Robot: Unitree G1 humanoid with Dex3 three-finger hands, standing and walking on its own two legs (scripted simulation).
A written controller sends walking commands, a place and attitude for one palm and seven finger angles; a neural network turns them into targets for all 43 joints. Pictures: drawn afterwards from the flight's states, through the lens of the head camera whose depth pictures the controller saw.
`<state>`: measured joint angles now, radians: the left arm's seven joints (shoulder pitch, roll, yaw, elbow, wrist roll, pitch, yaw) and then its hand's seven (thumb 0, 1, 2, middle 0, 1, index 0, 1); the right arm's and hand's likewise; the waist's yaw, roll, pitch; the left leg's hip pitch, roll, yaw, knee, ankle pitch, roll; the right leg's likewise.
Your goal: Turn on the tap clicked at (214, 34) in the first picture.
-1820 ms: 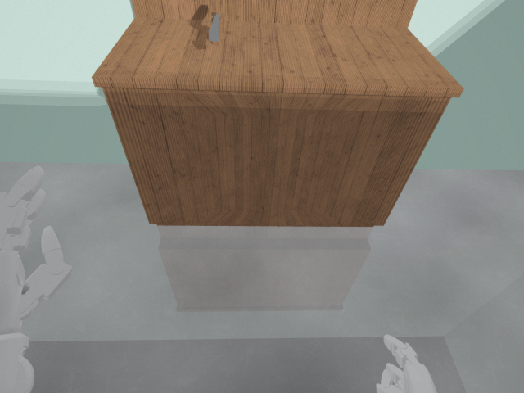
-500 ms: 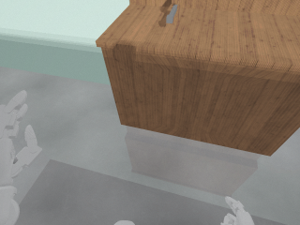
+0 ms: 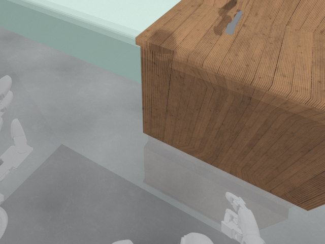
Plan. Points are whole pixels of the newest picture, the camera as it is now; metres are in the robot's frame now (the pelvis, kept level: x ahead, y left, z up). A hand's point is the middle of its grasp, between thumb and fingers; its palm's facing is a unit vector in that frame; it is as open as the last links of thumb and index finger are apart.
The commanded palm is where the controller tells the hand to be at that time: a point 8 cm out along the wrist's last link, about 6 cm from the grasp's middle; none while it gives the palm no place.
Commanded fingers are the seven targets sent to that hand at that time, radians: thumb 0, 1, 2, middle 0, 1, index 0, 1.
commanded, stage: turn to face it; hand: left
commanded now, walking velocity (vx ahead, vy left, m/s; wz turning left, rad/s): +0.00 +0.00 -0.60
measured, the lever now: (230, 28) +0.81 -0.22 +0.13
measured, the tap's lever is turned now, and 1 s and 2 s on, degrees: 0 0 0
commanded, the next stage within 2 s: take the last steps up to it in 1.42 s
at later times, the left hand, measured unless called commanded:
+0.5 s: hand (132, 146) +0.25 +0.07 +0.18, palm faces +0.15 -0.89 -0.43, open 7.4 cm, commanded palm +0.20 +0.15 +0.19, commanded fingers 0.00 0.90 0.90 -0.20 -0.30 -0.20 -0.30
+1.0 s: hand (154, 158) +0.23 +0.03 +0.19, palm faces -0.02 -0.89 -0.45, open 7.4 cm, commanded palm +0.20 +0.08 +0.19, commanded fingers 0.00 0.90 0.90 -0.20 -0.30 -0.20 -0.30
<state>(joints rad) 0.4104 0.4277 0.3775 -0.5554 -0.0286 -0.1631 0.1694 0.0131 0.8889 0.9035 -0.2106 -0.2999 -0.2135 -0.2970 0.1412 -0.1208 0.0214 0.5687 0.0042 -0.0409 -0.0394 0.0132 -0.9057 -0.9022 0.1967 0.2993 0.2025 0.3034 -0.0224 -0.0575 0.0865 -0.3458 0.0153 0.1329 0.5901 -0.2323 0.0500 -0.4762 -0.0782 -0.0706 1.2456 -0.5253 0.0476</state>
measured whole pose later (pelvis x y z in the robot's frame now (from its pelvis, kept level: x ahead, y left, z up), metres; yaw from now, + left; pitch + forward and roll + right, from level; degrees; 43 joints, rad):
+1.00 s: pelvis -0.07 -0.08 +0.01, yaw -29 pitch +0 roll +1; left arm 0.46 0.40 0.37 -0.50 -0.02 -0.21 0.12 0.01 0.89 0.90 -0.21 -0.30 -0.21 -0.30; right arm 0.23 -0.16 0.00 0.52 0.00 0.00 -0.01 0.01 -0.90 -0.90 0.20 0.30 0.20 0.30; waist 0.04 0.00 0.02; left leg -0.23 0.09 0.13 0.50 -0.27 -0.03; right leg -0.54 0.08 0.03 1.03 -0.37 0.03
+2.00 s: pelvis -0.19 -0.12 +0.02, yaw -40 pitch +1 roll +3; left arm 0.53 0.38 0.36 -0.41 -0.01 -0.24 0.15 0.01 0.89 0.90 -0.21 -0.30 -0.22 -0.30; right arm 0.28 -0.24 -0.03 0.65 0.00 -0.05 -0.06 0.01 -0.90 -0.90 0.20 0.30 0.20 0.30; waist -0.01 -0.01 -0.02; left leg -0.36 0.05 0.09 0.70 -0.36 0.00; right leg -0.28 -0.06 -0.11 0.43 -0.17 -0.06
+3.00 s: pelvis +0.01 -0.14 +0.01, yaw -42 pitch +1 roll +1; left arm 0.47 0.36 0.37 -0.52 -0.02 -0.24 0.15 0.01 0.89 0.90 -0.21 -0.30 -0.21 -0.30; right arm 0.19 -0.13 -0.01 0.62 0.01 -0.12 -0.04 0.01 -0.90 -0.90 0.20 0.30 0.20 0.30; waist -0.01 -0.03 0.03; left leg -0.28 0.05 0.18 0.52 -0.24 0.03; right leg -0.48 -0.08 -0.13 1.03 -0.44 0.02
